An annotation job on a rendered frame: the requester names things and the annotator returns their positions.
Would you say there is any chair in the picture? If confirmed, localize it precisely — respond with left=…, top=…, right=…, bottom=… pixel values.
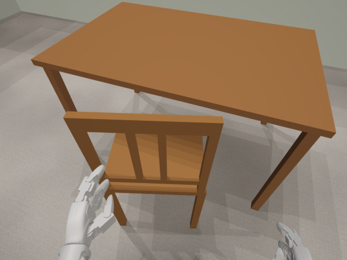
left=63, top=111, right=224, bottom=229

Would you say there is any table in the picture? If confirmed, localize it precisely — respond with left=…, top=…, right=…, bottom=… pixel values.
left=31, top=2, right=336, bottom=211

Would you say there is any left robot forearm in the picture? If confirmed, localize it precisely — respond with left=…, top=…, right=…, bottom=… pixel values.
left=58, top=243, right=91, bottom=260

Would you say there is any robot left hand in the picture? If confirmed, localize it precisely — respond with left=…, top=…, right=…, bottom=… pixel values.
left=65, top=165, right=116, bottom=248

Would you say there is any robot right hand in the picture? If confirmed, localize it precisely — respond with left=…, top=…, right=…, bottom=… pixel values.
left=272, top=222, right=313, bottom=260

